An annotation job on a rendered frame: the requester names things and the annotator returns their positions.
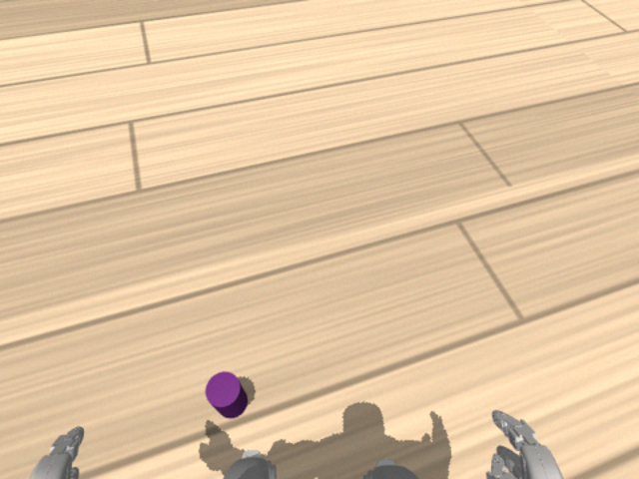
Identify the left robot hand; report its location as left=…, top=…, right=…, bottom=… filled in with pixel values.
left=29, top=427, right=84, bottom=479

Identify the can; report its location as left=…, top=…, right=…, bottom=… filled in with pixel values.
left=206, top=371, right=248, bottom=418

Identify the right robot hand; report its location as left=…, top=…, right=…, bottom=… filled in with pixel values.
left=486, top=410, right=563, bottom=479

